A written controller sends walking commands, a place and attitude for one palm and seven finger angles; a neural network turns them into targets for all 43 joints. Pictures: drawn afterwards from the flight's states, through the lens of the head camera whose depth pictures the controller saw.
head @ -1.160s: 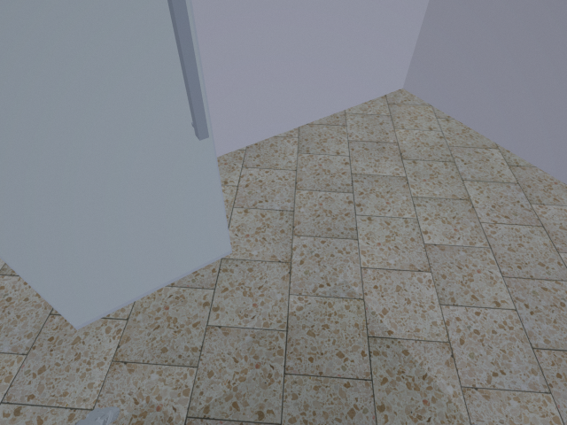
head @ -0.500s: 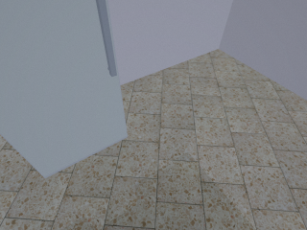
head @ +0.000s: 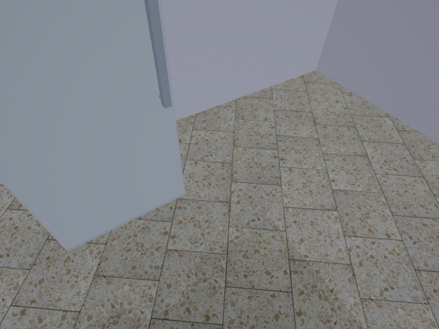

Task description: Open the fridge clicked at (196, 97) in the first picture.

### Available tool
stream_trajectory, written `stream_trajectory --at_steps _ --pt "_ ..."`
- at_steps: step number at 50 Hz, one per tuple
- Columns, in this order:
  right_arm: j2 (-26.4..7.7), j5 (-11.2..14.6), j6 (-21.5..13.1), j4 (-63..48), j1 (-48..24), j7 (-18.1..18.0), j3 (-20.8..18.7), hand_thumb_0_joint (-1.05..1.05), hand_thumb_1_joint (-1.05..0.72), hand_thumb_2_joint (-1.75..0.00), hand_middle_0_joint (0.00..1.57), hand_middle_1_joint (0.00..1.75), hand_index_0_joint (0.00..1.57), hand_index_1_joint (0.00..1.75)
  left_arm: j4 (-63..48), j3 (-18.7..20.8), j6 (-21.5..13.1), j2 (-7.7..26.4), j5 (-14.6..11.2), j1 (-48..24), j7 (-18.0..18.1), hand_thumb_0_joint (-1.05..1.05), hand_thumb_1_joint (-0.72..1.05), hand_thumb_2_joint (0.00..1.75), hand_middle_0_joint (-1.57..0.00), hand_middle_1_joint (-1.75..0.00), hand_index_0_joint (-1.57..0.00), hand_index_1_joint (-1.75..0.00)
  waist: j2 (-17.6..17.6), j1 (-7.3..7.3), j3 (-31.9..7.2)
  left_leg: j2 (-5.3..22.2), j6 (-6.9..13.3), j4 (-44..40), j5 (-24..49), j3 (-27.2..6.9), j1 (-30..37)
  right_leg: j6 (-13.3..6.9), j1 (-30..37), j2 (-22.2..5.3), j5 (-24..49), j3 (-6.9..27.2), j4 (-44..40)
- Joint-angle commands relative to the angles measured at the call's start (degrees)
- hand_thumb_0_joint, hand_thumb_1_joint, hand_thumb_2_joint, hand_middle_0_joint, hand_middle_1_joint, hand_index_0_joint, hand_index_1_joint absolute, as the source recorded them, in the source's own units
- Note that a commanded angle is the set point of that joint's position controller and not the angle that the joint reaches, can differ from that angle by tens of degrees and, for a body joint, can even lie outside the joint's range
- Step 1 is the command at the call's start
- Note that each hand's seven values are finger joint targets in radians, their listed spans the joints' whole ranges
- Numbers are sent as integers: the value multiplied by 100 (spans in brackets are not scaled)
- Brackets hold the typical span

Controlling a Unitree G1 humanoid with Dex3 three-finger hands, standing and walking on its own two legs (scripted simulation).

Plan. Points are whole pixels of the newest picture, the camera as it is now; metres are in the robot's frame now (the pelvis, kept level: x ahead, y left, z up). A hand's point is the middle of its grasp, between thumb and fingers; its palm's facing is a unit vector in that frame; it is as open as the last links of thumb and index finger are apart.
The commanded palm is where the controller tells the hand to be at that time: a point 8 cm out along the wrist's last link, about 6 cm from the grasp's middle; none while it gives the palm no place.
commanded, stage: look at it before walking up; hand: right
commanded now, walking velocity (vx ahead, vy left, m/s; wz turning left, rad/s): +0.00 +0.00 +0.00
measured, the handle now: (156, 55) +0.82 +0.25 +0.09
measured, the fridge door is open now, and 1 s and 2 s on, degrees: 0 0 0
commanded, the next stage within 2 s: walk to a spot facing it in 0.48 s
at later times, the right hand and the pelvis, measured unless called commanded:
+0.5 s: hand out of the picture +0.08 -0.24 -0.16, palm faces -0.02 +0.94 -0.34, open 7.4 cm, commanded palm none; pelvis +0.01 +0.00 +0.00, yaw +0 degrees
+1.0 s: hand out of the picture +0.02 -0.25 -0.20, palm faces +0.18 +0.96 -0.23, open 7.4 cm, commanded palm none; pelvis -0.01 -0.04 -0.03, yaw -12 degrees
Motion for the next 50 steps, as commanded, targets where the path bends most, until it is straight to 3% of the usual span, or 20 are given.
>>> stream_trajectory --at_steps 1,30,31,34,35,37,38,40,41,42,44,46,47,48,49,50 --pt "-1192 2 -140 -349 -229 -63 -230 0 -90 -90 20 30 20 30 -364 237 -114 1145 -2 -300 101 0 90 90 -20 -30 -20 -30 37 -32 -335 702 183 -360 846 -580 -8 -188 42 -633 751 543 -328" --pt "-1229 8 -158 -327 -193 -78 -241 0 -90 -90 20 30 20 30 -380 235 -111 1177 -10 -329 116 0 90 90 -20 -30 -20 -30 -22 -40 -412 746 178 -290 1485 -465 201 -177 185 -657 1327 545 -283" --pt "-1195 7 -134 -346 -183 -85 -260 0 -90 -90 20 30 20 30 -403 230 -88 1125 -10 -317 109 0 90 90 -20 -30 -20 -30 -10 -40 -360 752 159 -213 1455 -428 209 -171 65 -643 1348 559 -223" --pt "-665 16 27 -345 177 -154 -195 0 -90 -90 20 30 20 30 -431 137 50 531 2 -43 88 0 90 90 -20 -30 -20 -30 -1 -77 -351 839 46 147 1522 -274 213 -99 -301 -583 1556 528 132" --pt "-681 12 63 -382 239 -164 -215 0 -90 -90 20 30 20 30 -479 150 91 511 2 -18 82 0 90 90 -20 -30 -20 -30 50 -101 -303 901 50 199 1482 -254 216 -99 -488 -547 1504 542 262" --pt "-805 -14 99 -505 353 -183 -304 0 -90 -90 20 30 20 30 -634 201 154 502 8 30 66 0 90 90 -20 -30 -20 -30 351 -148 -342 1176 191 201 1486 -391 381 -66 -946 -373 1281 472 730" --pt "-911 -20 109 -572 462 -193 -355 0 -90 -90 20 30 20 30 -715 229 184 477 3 14 64 0 90 90 -20 -30 -20 -30 653 -205 -360 1489 386 64 1569 -619 433 -19 -1151 -208 934 322 1197" --pt "-1019 -63 98 -709 626 -224 -442 0 -90 -90 20 30 20 30 -940 313 251 397 10 -93 72 0 90 90 -20 -30 -20 -30 1276 -328 -216 2223 1040 -210 2365 -1061 475 73 -1787 30 -1548 118 2627" --pt "-977 -88 82 -769 588 -248 -467 0 -90 -90 20 30 20 30 -949 347 268 394 5 -106 65 0 90 90 -20 -30 -20 -30 1150 -316 -206 2288 1213 -203 2647 -982 413 94 -1892 -49 -1805 197 3280" --pt "-915 -100 82 -864 456 -267 -466 0 -90 -90 20 30 20 30 -1000 373 275 377 -11 -34 44 0 90 90 -20 -30 -20 -30 1029 -238 -168 2313 1234 -147 2744 -777 273 105 -1880 -135 -1900 216 3505" --pt "-908 -130 60 -1059 134 -245 -492 0 -90 -90 20 30 20 30 -1032 378 261 162 -56 179 -26 0 90 90 -20 -30 -20 -30 957 -16 -165 2144 1024 182 2895 -248 60 149 -1525 -292 -1802 137 2876" --pt "-880 -104 85 -1117 77 -222 -519 0 -90 -90 20 30 20 30 -999 382 252 63 -42 490 -63 0 90 90 -20 -30 -20 -30 897 121 -279 1966 682 569 2345 139 -244 169 -959 -189 -947 -207 1941" --pt "-817 -76 104 -1144 42 -209 -529 0 -90 -90 20 30 20 30 -976 401 236 74 -22 726 -77 0 90 90 -20 -30 -20 -30 736 239 -317 1785 418 966 1890 452 -474 146 -523 -119 -251 -306 1247" --pt "-645 -34 154 -1176 201 -193 -505 0 -90 -90 20 30 20 30 -929 443 202 264 19 1028 -78 0 90 90 -20 -30 -20 -30 5 350 -464 1504 115 1865 970 704 -1065 52 170 -279 493 74 561" --pt "-203 11 203 -1356 232 -148 -440 0 -90 -90 20 30 20 30 -962 592 159 827 57 1240 -49 0 90 90 -20 -30 -20 -30 -1871 411 -353 625 -362 3194 -1927 955 -2266 -538 310 -1596 1709 2108 -180" --pt "-133 -28 253 -1490 35 -167 -416 0 -90 -90 20 30 20 30 -964 651 165 1070 46 1396 -3 0 90 90 -20 -30 -20 -30 -1838 439 -424 388 -345 4071 -2620 334 -2406 -1068 -62 -2219 2057 2983 -494"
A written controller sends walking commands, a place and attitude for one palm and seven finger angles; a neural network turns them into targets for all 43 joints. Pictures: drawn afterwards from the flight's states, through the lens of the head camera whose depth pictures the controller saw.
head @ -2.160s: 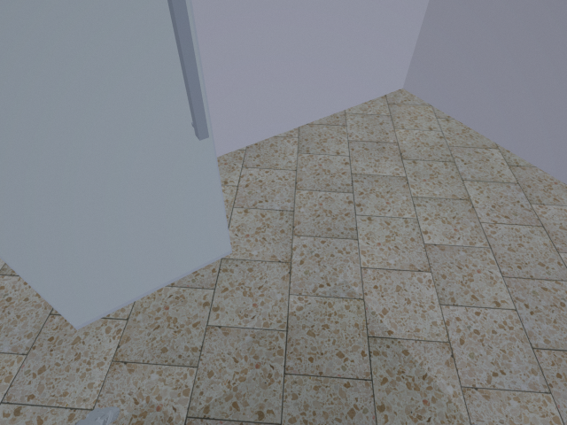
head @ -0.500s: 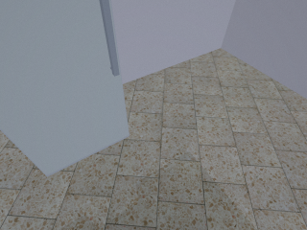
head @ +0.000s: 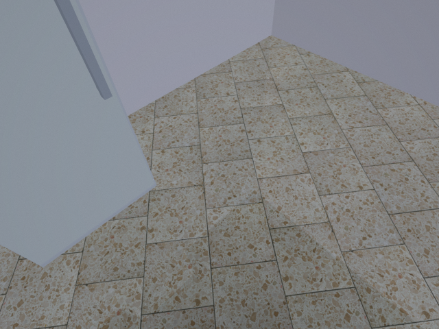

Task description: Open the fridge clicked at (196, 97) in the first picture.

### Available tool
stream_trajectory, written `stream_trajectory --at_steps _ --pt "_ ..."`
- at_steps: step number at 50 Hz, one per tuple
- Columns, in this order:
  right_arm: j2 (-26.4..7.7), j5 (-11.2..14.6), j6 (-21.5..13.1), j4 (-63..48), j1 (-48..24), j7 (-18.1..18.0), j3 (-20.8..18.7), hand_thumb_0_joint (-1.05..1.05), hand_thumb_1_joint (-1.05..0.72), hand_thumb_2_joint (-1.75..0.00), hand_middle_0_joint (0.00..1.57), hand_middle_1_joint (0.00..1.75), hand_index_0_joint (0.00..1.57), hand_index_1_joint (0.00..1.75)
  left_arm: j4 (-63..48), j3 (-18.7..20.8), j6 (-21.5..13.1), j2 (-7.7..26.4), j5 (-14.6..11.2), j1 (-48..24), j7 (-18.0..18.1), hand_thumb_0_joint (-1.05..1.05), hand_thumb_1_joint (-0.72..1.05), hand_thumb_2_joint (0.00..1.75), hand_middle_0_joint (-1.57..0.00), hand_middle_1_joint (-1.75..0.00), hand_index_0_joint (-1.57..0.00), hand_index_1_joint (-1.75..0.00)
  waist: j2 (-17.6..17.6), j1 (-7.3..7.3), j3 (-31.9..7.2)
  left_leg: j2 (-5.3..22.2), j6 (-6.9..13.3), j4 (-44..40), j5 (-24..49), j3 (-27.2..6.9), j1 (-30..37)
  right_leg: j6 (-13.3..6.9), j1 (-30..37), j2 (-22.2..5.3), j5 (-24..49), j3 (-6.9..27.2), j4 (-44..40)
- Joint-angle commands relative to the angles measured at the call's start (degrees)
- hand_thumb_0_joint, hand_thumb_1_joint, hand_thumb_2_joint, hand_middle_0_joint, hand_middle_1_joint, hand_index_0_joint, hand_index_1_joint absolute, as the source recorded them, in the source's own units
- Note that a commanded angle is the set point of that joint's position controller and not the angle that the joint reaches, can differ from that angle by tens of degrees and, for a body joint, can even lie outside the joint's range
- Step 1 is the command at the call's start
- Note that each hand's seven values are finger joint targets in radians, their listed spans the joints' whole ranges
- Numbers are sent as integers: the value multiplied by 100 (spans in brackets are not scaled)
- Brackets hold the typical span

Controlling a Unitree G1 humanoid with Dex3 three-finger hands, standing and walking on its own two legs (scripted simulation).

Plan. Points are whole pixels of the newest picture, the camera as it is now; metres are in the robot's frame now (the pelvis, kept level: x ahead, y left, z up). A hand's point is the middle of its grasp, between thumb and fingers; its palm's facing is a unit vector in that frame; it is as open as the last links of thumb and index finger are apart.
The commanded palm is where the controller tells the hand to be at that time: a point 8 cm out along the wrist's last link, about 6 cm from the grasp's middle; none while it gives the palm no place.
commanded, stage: walk to a spot facing it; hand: right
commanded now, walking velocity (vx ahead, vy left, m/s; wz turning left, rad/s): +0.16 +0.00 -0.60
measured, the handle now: (79, 43) +0.76 +0.45 +0.12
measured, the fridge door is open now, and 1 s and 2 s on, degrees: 0 0 0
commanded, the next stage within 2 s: turn to face it in 0.02 s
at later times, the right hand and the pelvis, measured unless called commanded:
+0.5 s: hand out of the picture +0.05 -0.17 -0.16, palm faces -0.01 +0.98 -0.21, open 7.4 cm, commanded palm none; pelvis +0.03 +0.01 +0.01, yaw +4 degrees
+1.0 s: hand (346, 318) +0.18 -0.23 -0.16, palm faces -0.25 +0.94 -0.23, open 7.4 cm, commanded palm none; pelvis +0.05 -0.04 +0.02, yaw +20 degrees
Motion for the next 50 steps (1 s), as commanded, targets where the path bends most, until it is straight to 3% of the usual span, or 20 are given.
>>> stream_trajectory --at_steps 1,3,6,12,18,21,22,23,24,25,27,30,38,41,42,43,44,45,47,50 --pt "-620 20 -6 -752 -201 0 -250 0 -90 -90 20 30 20 30 -315 416 -86 1584 68 757 139 0 90 90 -20 -30 -20 -30 -1431 198 -843 -125 96 2663 -1101 -768 -1605 -1258 769 -2185 1160 2873 -2251" --pt "-592 -16 -15 -562 -363 36 -305 0 -90 -90 20 30 20 30 -444 333 -114 1187 90 329 208 0 90 90 -20 -30 -20 -30 -1069 64 -569 -77 58 2896 -272 -928 -1863 -932 397 -1599 -472 2871 -2480" --pt "-445 -37 -90 -367 -20 107 -302 0 -90 -90 20 30 20 30 -477 264 -231 931 75 320 254 0 90 90 -20 -30 -20 -30 -727 -24 -644 -136 -6 2607 339 -804 -1837 -791 687 -1159 -161 2254 -2455" --pt "-3 -19 -102 59 411 33 -64 0 -90 -90 20 30 20 30 -80 119 -356 404 45 725 395 0 90 90 -20 -30 -20 -30 -746 -59 -835 -290 47 1268 253 -746 -1275 -902 1470 -1120 1749 1440 -2322" --pt "99 5 -42 143 536 33 -65 0 -90 -90 20 30 20 30 98 187 -244 526 78 580 404 0 90 90 -20 -30 -20 -30 -942 -86 -327 -477 146 -184 132 -551 -393 -970 908 -1490 1699 1062 -2028" --pt "39 -22 -75 240 968 40 -145 0 -90 -90 20 30 20 30 42 221 -191 542 31 428 389 0 90 90 -20 -30 -20 -30 -508 -285 -203 -487 212 -1240 1206 -613 415 -623 267 -1329 1164 629 -1380" --pt "-232 -49 -143 210 1006 24 -191 0 -90 -90 20 30 20 30 -1 216 -185 410 -5 444 364 0 90 90 -20 -30 -20 -30 140 -252 -202 -50 402 -1769 1677 -1386 666 -307 -77 -977 667 277 -742" --pt "-587 -76 -199 193 1047 -7 -265 0 -90 -90 20 30 20 30 -155 170 -183 134 -27 375 346 0 90 90 -20 -30 -20 -30 1286 -220 -205 966 872 -2158 2515 -2812 841 23 -746 -301 -547 -332 148" --pt "-740 -10 -183 167 1257 -11 -300 0 -90 -90 20 30 20 30 -297 157 -143 180 9 -14 350 0 90 90 -20 -30 -20 -30 1143 -455 -175 1421 1452 -2448 2955 -3159 456 107 -796 -178 -1426 -164 983" --pt "-640 -15 -178 135 1115 -40 -329 0 -90 -90 20 30 20 30 -320 184 -101 193 23 -97 355 0 90 90 -20 -30 -20 -30 1015 -370 -181 1196 1612 -2512 2702 -3070 396 107 -908 -234 -1276 143 1567" --pt "-467 2 -164 14 784 -55 -341 0 -90 -90 20 30 20 30 -276 216 -86 286 22 -149 326 0 90 90 -20 -30 -20 -30 699 -267 -47 847 1552 -2501 2379 -2821 250 154 -1123 -363 -818 274 2084" --pt "-487 -16 -200 -101 637 -2 -388 0 -90 -90 20 30 20 30 -274 239 -81 164 35 -111 302 0 90 90 -20 -30 -20 -30 195 -198 -380 505 1361 -2311 2512 -2363 349 275 -906 -325 -517 211 1818" --pt "-738 -50 -141 -219 577 30 -556 0 -90 -90 20 30 20 30 -567 243 -175 190 -29 -371 385 0 90 90 -20 -30 -20 -30 636 -363 -975 389 1425 -1684 3836 -2856 870 327 -454 -132 -717 222 323" --pt "-753 6 -90 -338 133 47 -563 0 -90 -90 20 30 20 30 -426 242 -254 283 -59 283 438 0 90 90 -20 -30 -20 -30 523 -5 -1233 35 996 -1100 3663 -2736 343 279 786 -95 338 157 -1370" --pt "-506 48 -76 -425 104 58 -520 0 -90 -90 20 30 20 30 -391 282 -305 534 -48 492 456 0 90 90 -20 -30 -20 -30 -166 81 -1347 -441 705 -550 2708 -2333 -335 154 1636 -648 840 597 -1956" --pt "-192 86 -59 -555 224 118 -463 0 -90 -90 20 30 20 30 -476 375 -319 1074 25 435 455 0 90 90 -20 -30 -20 -30 -1845 12 -1244 -1169 317 471 -68 -1518 -1733 -283 2295 -2120 1986 1986 -2247" --pt "-308 0 -51 -555 167 118 -479 0 -90 -90 20 30 20 30 -568 389 -244 1217 44 433 442 0 90 90 -20 -30 -20 -30 -1885 63 -1038 -1029 154 1703 -1112 -1165 -1795 -767 1715 -2714 2556 2219 -2088" --pt "-461 -59 -1 -438 159 128 -521 0 -90 -90 20 30 20 30 -621 320 -244 890 82 170 451 0 90 90 -20 -30 -20 -30 -1264 -42 -756 -864 82 2366 -775 -1341 -1725 -793 1191 -2438 2517 1813 -2131" --pt "-467 -69 31 -351 239 217 -560 0 -90 -90 20 30 20 30 -796 225 -285 620 79 -248 472 0 90 90 -20 -30 -20 -30 -1011 -276 -473 -735 32 3022 -262 -1122 -1814 -664 951 -1901 2893 954 -1983" --pt "-314 -38 66 -409 192 270 -476 0 -90 -90 20 30 20 30 -731 227 -318 613 93 -14 457 0 90 90 -20 -30 -20 -30 -1120 -238 -533 -672 -87 3117 65 -937 -2010 -619 1467 -1618 3562 297 -1771"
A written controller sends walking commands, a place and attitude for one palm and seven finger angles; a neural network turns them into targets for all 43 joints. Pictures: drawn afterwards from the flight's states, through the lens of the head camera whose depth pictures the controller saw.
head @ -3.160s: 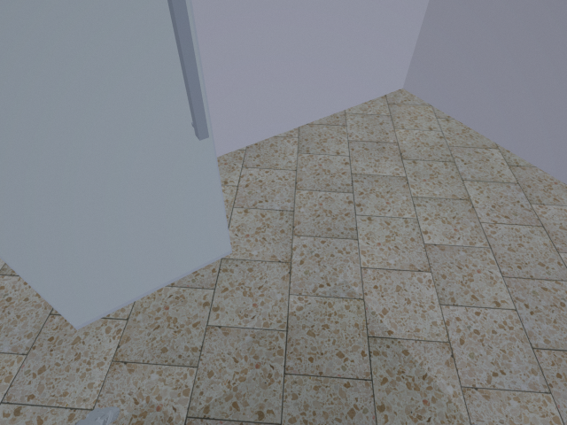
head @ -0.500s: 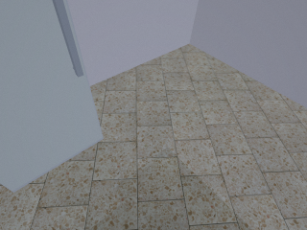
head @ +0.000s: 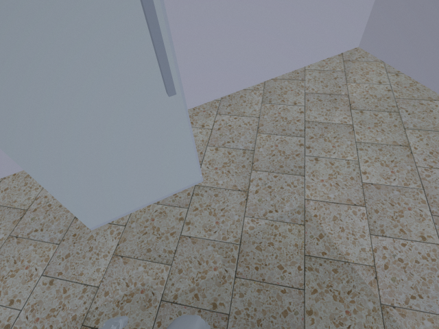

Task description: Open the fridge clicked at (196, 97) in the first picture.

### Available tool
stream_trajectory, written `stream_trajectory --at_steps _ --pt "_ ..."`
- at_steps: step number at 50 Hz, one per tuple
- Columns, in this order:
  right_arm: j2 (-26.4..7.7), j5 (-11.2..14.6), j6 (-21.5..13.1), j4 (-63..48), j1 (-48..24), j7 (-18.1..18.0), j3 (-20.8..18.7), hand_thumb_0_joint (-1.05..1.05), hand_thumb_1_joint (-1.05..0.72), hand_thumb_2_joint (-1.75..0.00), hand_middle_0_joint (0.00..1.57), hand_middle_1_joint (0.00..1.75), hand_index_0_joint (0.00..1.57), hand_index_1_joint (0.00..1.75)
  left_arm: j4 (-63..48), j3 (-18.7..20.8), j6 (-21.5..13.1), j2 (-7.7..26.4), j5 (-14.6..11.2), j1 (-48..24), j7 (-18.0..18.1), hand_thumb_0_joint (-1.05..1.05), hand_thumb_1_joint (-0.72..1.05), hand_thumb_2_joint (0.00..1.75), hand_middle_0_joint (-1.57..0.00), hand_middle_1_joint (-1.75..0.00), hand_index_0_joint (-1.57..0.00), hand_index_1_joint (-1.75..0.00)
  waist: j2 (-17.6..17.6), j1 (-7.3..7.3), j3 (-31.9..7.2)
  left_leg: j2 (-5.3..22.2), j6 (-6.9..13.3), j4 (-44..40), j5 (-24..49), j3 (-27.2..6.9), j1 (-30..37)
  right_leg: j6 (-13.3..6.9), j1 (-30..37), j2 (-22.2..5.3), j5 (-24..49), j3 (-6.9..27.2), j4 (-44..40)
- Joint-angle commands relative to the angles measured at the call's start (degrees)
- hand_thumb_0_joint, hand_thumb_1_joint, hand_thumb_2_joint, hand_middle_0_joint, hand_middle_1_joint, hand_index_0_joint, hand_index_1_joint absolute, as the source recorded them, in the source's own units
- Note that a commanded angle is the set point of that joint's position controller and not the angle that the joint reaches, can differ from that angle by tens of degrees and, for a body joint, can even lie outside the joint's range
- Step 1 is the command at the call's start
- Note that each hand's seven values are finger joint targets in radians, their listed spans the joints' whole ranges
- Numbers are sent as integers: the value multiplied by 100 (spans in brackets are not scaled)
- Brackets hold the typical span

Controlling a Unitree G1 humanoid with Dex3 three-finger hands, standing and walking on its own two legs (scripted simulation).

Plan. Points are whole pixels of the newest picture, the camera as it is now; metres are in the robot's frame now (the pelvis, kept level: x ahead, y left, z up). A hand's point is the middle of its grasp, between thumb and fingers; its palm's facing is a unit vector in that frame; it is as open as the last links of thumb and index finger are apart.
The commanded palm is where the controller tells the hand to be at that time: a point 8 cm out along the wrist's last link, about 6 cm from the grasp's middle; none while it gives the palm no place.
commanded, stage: turn to face it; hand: right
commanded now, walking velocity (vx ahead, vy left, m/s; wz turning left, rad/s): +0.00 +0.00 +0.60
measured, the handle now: (156, 42) +0.83 +0.21 +0.10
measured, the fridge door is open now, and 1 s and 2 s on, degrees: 0 0 0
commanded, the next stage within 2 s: take the last steps up to it in 0.76 s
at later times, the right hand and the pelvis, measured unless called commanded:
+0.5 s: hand (286, 311) +0.18 -0.11 -0.15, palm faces -0.27 +0.93 -0.26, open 7.4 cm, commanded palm none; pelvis +0.02 +0.04 -0.01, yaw +16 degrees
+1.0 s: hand (319, 317) +0.18 -0.18 -0.18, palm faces -0.39 +0.91 -0.17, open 7.4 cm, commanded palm none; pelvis +0.06 -0.02 +0.01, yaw +27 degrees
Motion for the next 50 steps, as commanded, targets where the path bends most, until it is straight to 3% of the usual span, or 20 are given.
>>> stream_trajectory --at_steps 1,6,10,12,14,15,16,17,18,20,22,24,34,37,38,39,40,42,45,50 --pt "-113 11 -75 -443 -2 107 65 0 -90 -90 20 30 20 30 -299 277 -111 1010 22 384 90 0 90 90 -20 -30 -20 -30 -1237 142 -330 339 -141 570 204 163 -677 -470 978 -1349 3743 590 -735" --pt "-62 29 -45 -689 -552 142 135 0 -90 -90 20 30 20 30 -170 360 -90 1174 18 751 41 0 90 90 -20 -30 -20 -30 -1221 355 -320 540 -146 -504 88 475 -574 -631 1361 -1616 3900 357 -623" --pt "-6 27 -106 -809 -776 167 186 0 -90 -90 20 30 20 30 -96 445 -52 1323 39 744 -25 0 90 90 -20 -30 -20 -30 -1553 435 -317 501 5 -1756 75 810 125 -539 1172 -1697 3910 -45 -365" --pt "-79 27 -161 -804 -666 147 186 0 -90 -90 20 30 20 30 -91 479 -44 1393 37 699 -63 0 90 90 -20 -30 -20 -30 -1497 363 -403 433 134 -2376 210 851 613 -421 1003 -1784 3865 -90 -84" --pt "-294 14 -269 -642 12 113 127 0 -90 -90 20 30 20 30 -116 463 -34 1399 -13 644 -98 0 90 90 -20 -30 -20 -30 -955 -29 -729 411 280 -3599 1431 873 1957 -10 413 -1600 3491 -535 1038" --pt "-884 -34 -357 -501 578 30 22 0 -90 -90 20 30 20 30 -225 384 -5 1135 -70 715 -153 0 90 90 -20 -30 -20 -30 448 -292 -1118 1432 654 -4069 2754 -384 3306 353 -933 -1171 1585 -780 2366" --pt "-1399 29 -359 -417 904 -58 -93 0 -90 -90 20 30 20 30 -520 256 36 761 -53 385 -149 0 90 90 -20 -30 -20 -30 1548 -390 -1239 2698 1352 -4089 5273 -2208 3475 621 -2136 -287 -1825 -411 3810" --pt "-1282 113 -331 -416 916 -144 -78 0 -90 -90 20 30 20 30 -556 262 124 919 -62 272 -49 0 90 90 -20 -30 -20 -30 947 -374 -1258 2775 1660 -4074 5371 -1889 3158 546 -2134 -417 -1899 492 4177" --pt "-1061 94 -294 -471 567 -181 -41 0 -90 -90 20 30 20 30 -464 272 163 845 -79 173 -54 0 90 90 -20 -30 -20 -30 689 -283 -916 2389 1604 -4230 3996 -1507 2681 499 -2167 -529 -1501 595 4224" --pt "-765 85 -268 -647 -112 -162 61 0 -90 -90 20 30 20 30 -293 295 194 909 -21 152 -95 0 90 90 -20 -30 -20 -30 551 -28 -394 1900 1340 -4503 2707 -1189 1886 553 -2124 -544 -800 625 4223" --pt "-579 62 -322 -695 -391 -149 118 0 -90 -90 20 30 20 30 -106 298 206 851 15 514 -111 0 90 90 -20 -30 -20 -30 400 232 -440 1585 1181 -4510 2849 -805 1710 612 -1868 -458 -365 583 3924" --pt "-580 62 -364 -636 -239 -128 134 0 -90 -90 20 30 20 30 -37 293 219 817 15 604 -107 0 90 90 -20 -30 -20 -30 353 254 -499 1475 1153 -4442 3155 -693 1706 657 -1809 -379 -237 528 3692" --pt "-629 -10 -318 -451 45 -152 71 0 -90 -90 20 30 20 30 -152 204 89 637 -67 258 -45 0 90 90 -20 -30 -20 -30 527 83 -632 1509 1390 -4149 3576 -1331 1832 551 -1056 -44 -613 400 1547" --pt "-510 52 -280 -408 -100 -154 90 0 -90 -90 20 30 20 30 33 198 12 643 -94 766 0 0 90 90 -20 -30 -20 -30 440 331 -681 1218 1013 -3712 3295 -1283 1334 459 104 43 455 328 -69" --pt "-308 94 -255 -437 -23 -143 139 0 -90 -90 20 30 20 30 103 219 -49 858 -76 974 23 0 90 90 -20 -30 -20 -30 -240 385 -827 836 745 -3242 2645 -966 864 321 837 -368 884 654 -668" --pt "37 135 -228 -508 170 -109 187 0 -90 -90 20 30 20 30 42 293 -81 1356 -9 996 22 0 90 90 -20 -30 -20 -30 -1876 341 -788 61 350 -2210 510 -227 -89 -145 1184 -1708 1861 2099 -1069" --pt "16 85 -213 -502 109 -116 187 0 -90 -90 20 30 20 30 -41 319 -13 1502 6 865 24 0 90 90 -20 -30 -20 -30 -2138 319 -488 19 175 -1090 -945 62 -185 -658 503 -2339 2125 2468 -1227" --pt "-205 10 -117 -249 193 -96 91 0 -90 -90 20 30 20 30 -101 165 -51 995 14 325 98 0 90 90 -20 -30 -20 -30 -1624 100 -24 296 103 -131 -332 -282 -57 -542 -277 -1847 1792 1823 -1427" --pt "33 -9 -157 7 420 -23 136 0 -90 -90 20 30 20 30 -11 109 -131 840 42 489 99 0 90 90 -20 -30 -20 -30 -1118 94 -230 300 22 301 384 -29 -243 -303 319 -1274 1652 1096 -1368" --pt "183 -33 -235 103 265 29 203 0 -90 -90 20 30 20 30 372 165 -263 725 32 1293 75 0 90 90 -20 -30 -20 -30 -1025 348 -211 495 9 33 741 111 -661 -337 973 -1369 771 1169 -1642"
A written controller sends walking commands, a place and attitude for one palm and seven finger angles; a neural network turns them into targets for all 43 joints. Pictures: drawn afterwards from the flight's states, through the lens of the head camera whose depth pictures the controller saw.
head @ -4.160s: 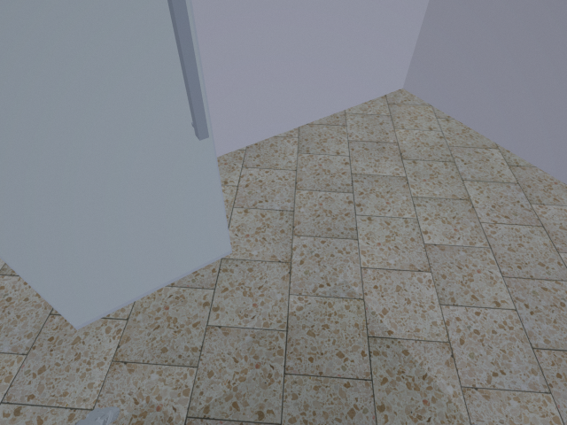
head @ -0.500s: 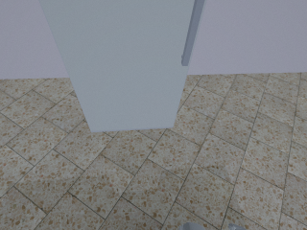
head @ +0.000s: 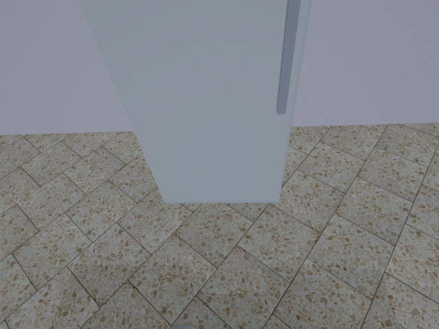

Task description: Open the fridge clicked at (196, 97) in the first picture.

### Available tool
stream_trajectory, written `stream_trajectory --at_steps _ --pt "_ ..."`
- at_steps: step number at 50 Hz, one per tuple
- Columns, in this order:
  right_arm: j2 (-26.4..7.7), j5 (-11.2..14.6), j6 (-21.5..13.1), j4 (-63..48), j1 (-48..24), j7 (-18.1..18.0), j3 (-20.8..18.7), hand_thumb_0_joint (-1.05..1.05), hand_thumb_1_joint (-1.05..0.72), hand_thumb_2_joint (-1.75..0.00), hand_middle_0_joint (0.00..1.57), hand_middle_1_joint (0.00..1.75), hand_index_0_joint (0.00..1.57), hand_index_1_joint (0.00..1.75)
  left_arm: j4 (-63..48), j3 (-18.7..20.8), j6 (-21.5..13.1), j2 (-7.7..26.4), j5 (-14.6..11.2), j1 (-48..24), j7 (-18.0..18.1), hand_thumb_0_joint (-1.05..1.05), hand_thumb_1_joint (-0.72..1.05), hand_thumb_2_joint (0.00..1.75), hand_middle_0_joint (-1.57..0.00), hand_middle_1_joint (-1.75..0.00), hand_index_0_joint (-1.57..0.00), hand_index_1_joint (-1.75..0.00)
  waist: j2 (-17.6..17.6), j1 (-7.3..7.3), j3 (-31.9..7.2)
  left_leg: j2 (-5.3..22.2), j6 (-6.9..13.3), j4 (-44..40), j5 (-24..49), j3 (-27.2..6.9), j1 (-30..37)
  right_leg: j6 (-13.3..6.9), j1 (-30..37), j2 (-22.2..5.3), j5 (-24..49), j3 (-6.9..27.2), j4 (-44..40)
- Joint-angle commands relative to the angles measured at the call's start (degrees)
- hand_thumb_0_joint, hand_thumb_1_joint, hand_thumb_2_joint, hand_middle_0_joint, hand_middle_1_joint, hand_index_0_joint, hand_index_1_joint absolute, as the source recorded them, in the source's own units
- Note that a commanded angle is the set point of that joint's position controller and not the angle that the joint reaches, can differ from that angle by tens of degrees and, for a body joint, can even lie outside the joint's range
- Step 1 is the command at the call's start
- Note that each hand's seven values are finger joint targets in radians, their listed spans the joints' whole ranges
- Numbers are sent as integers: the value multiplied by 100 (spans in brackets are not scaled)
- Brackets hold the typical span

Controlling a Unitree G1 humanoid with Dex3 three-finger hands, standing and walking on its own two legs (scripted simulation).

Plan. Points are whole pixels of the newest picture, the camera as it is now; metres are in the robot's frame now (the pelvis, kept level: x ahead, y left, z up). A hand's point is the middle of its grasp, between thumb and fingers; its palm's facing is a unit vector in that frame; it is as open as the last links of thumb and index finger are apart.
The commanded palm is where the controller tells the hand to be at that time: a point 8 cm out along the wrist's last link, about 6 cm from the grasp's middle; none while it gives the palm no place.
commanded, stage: take the last steps up to it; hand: right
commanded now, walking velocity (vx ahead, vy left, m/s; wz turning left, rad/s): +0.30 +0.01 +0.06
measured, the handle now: (285, 59) +0.79 -0.15 +0.09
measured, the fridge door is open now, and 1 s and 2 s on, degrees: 0 0 0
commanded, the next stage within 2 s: come to a stop and stand still in 0.84 s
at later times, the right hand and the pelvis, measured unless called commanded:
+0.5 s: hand (273, 312) +0.20 -0.09 -0.17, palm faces -0.01 +0.99 -0.16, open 7.4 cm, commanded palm none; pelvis +0.09 +0.07 -0.01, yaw +0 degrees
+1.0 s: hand out of the picture +0.13 -0.11 -0.19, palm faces +0.16 +0.98 -0.11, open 7.4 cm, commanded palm none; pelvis +0.26 +0.01 -0.03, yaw -1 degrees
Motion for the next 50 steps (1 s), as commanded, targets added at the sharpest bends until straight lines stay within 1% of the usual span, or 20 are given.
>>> stream_trajectory --at_steps 1,8,15,19,20,21,22,23,25,27,29,34,41,43,45,46,47,48,49,50 --pt "-123 -17 -184 -263 -170 62 47 0 -90 -90 20 30 20 30 104 233 -158 848 19 931 43 0 90 90 -20 -30 -20 -30 -897 273 86 250 0 -173 182 131 -924 -167 950 -1486 493 1507 -1324" --pt "39 -7 -245 -223 -679 110 157 0 -90 -90 20 30 20 30 584 238 -191 760 46 1536 19 0 90 90 -20 -30 -20 -30 -1021 429 465 526 86 -1313 85 500 -795 -416 974 -1608 168 1477 -1586" --pt "259 14 -331 -289 -1044 114 194 0 -90 -90 20 30 20 30 876 248 -158 763 86 1616 -48 0 90 90 -20 -30 -20 -30 -1018 378 769 466 210 -2411 -54 863 -1 -531 243 -1602 -507 1353 -1643" --pt "222 16 -455 28 -265 58 135 0 -90 -90 20 30 20 30 986 206 -151 637 51 1523 -67 0 90 90 -20 -30 -20 -30 -592 -62 327 196 280 -3710 597 1116 1674 -228 -201 -1196 -68 873 -613" --pt "-4 2 -517 216 277 17 80 0 -90 -90 20 30 20 30 974 192 -176 529 2 1488 -97 0 90 90 -20 -30 -20 -30 -209 -293 53 460 425 -3968 563 781 2713 -40 -772 -902 -20 523 198" --pt "-462 -17 -596 429 1022 -45 -9 0 -90 -90 20 30 20 30 844 143 -203 279 -57 1425 -151 0 90 90 -20 -30 -20 -30 798 -575 -274 1643 832 -4407 -366 -574 3736 199 -1852 -403 -675 -64 1588" --pt "-913 60 -611 532 1595 -100 -75 0 -90 -90 20 30 20 30 556 121 -147 308 -35 1097 -191 0 90 90 -20 -30 -20 -30 1430 -668 -273 2627 1282 -5280 -766 -2292 3773 315 -2703 -25 -1929 116 3081" --pt "-836 106 -607 514 1394 -135 -74 0 -90 -90 20 30 20 30 544 204 -112 449 16 946 -201 0 90 90 -20 -30 -20 -30 888 -584 -49 2653 1372 -5481 -1144 -2196 3269 270 -2861 -245 -1598 649 3796" --pt "-290 102 -653 363 634 -140 57 0 -90 -90 20 30 20 30 614 265 -49 260 18 830 -238 0 90 90 -20 -30 -20 -30 657 -242 683 2256 1082 -5666 -1204 -1460 2064 284 -2796 -519 -677 788 4191" --pt "187 84 -719 341 475 -154 187 0 -90 -90 20 30 20 30 762 267 15 62 33 1035 -254 0 90 90 -20 -30 -20 -30 147 25 829 1816 883 -5693 42 -399 1580 388 -2397 -612 -41 774 4054" --pt "367 49 -807 308 681 -144 223 0 -90 -90 20 30 20 30 747 269 67 -41 63 1110 -278 0 90 90 -20 -30 -20 -30 217 110 733 1567 794 -5593 1163 198 1540 495 -2330 -576 259 683 3908" --pt "111 53 -891 393 890 -138 267 0 -90 -90 20 30 20 30 394 274 94 156 39 420 -350 0 90 90 -20 -30 -20 -30 412 105 599 1507 887 -5363 2843 590 2062 624 -2685 -574 610 581 3312" --pt "-129 4 -831 669 1385 -210 260 0 -90 -90 20 30 20 30 -142 167 15 232 7 -900 -439 0 90 90 -20 -30 -20 -30 468 -187 771 1678 917 -4953 3915 591 2467 460 -2267 -365 456 274 1714" --pt "-256 -12 -797 700 1322 -222 225 0 -90 -90 20 30 20 30 -139 164 -26 281 -4 -756 -413 0 90 90 -20 -30 -20 -30 491 -73 623 1728 871 -4530 4461 641 2492 330 -1674 -198 194 196 1321" --pt "-295 21 -761 704 1246 -226 213 0 -90 -90 20 30 20 30 150 208 -88 494 30 188 -319 0 90 90 -20 -30 -20 -30 307 351 33 1438 632 -3187 4794 923 2270 205 -168 128 734 33 537" --pt "-209 73 -745 674 1313 -202 238 0 -90 -90 20 30 20 30 340 277 -133 859 76 928 -258 0 90 90 -20 -30 -20 -30 -223 604 -632 1077 418 -2028 3675 1134 1616 61 1220 -294 1990 304 404" --pt "158 158 -715 592 1600 -174 308 0 -90 -90 20 30 20 30 392 404 -161 1498 83 1388 -186 0 90 90 -20 -30 -20 -30 -1729 628 -1356 275 161 -396 -75 1341 110 -569 2632 -1875 3792 2087 500" --pt "178 143 -695 507 1462 -224 348 0 -90 -90 20 30 20 30 435 364 -103 1590 -47 1456 -115 0 90 90 -20 -30 -20 -30 -1698 604 -1580 130 211 632 -1809 732 -36 -1002 2333 -2456 4988 2549 41" --pt "179 153 -603 594 1340 -296 334 0 -90 -90 20 30 20 30 352 286 -82 1286 -70 844 -60 0 90 90 -20 -30 -20 -30 -967 383 -1100 438 226 685 -1493 340 149 -938 1462 -2386 5001 2017 -145" --pt "355 157 -539 646 1220 -307 366 0 -90 -90 20 30 20 30 212 193 -137 1050 -78 301 -14 0 90 90 -20 -30 -20 -30 -770 220 -661 589 119 380 -1099 201 306 -787 699 -2218 4998 1763 -313"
